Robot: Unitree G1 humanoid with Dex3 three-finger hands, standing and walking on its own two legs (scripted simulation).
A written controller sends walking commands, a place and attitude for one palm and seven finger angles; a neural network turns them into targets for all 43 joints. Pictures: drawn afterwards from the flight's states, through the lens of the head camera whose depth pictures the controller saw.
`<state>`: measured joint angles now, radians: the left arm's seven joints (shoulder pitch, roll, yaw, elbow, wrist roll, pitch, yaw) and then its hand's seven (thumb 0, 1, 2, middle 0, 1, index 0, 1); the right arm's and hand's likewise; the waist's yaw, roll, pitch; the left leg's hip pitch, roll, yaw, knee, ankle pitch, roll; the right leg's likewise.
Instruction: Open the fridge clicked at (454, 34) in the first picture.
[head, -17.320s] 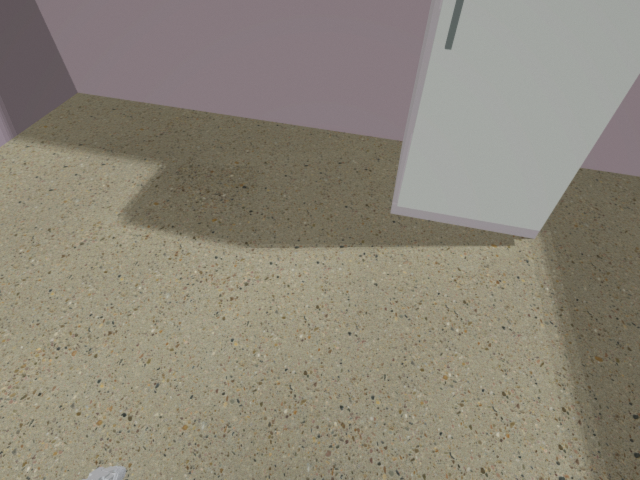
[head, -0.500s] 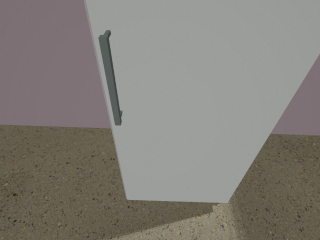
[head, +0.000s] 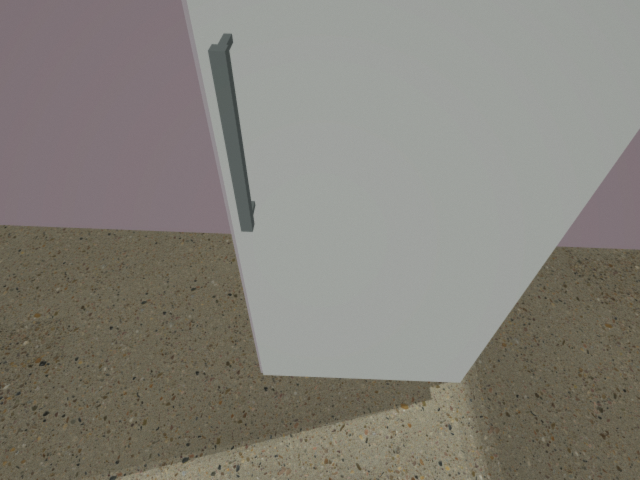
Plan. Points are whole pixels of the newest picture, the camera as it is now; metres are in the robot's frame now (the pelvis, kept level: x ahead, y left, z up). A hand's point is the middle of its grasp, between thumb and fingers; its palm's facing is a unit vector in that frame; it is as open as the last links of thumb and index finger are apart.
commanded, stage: look again from close up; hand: left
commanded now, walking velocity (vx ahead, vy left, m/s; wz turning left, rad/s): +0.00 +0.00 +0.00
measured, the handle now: (238, 146) +0.51 +0.15 +0.16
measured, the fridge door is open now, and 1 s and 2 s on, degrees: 0 0 0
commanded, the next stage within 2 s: raise the hand to about handle height in 0.80 s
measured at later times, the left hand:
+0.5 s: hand out of the picture +0.07 +0.21 -0.16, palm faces -0.01 -0.96 -0.29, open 7.4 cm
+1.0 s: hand (157, 471) +0.15 +0.22 -0.10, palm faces +0.24 -0.94 -0.23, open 7.4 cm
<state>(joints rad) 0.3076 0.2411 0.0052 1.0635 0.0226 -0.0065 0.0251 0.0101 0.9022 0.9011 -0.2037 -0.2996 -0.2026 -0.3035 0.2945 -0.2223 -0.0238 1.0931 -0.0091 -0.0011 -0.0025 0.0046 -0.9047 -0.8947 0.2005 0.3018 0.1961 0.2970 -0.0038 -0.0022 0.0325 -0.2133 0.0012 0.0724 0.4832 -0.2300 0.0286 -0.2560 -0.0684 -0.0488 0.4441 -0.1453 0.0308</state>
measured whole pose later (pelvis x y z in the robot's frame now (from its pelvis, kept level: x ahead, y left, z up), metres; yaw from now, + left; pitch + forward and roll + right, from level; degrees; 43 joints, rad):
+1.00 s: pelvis +0.03 -0.01 +0.00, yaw +1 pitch -2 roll +0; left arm 0.35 0.24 0.13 0.54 -0.10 -0.07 0.02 0.02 0.89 0.89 -0.21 -0.31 -0.21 -0.31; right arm 0.28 -0.25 -0.02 0.93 0.03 -0.14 -0.05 0.01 -0.90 -0.89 0.20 0.30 0.20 0.30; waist 0.01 -0.01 0.04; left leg -0.16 0.00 0.06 0.44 -0.24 0.01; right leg -0.22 -0.07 -0.06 0.46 -0.19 0.01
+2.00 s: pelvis +0.04 -0.01 -0.02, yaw +2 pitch +2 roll -2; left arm 0.20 0.39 0.41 0.00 -0.38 -0.08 -0.43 0.00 -0.19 0.44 -0.28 -1.00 -0.28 -1.00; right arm 0.26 -0.26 0.05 0.60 0.06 -0.32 -0.11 0.01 -0.90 -0.89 0.20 0.30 0.20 0.30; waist 0.04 0.03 -0.05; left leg -0.36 0.03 0.01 0.73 -0.41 0.01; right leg -0.37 -0.04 -0.09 0.66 -0.32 0.02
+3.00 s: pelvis +0.05 -0.03 +0.00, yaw +2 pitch -2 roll -1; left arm -0.13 0.48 0.48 0.13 -0.33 0.20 -0.44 -0.01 -0.50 0.30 -0.30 -1.20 -0.30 -1.20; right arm 0.23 -0.27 0.08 0.61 0.09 -0.23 -0.13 0.01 -0.90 -0.90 0.20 0.30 0.20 0.30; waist 0.05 0.06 -0.03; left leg -0.15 0.04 0.01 0.50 -0.30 -0.01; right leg -0.19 -0.03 -0.09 0.48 -0.25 0.00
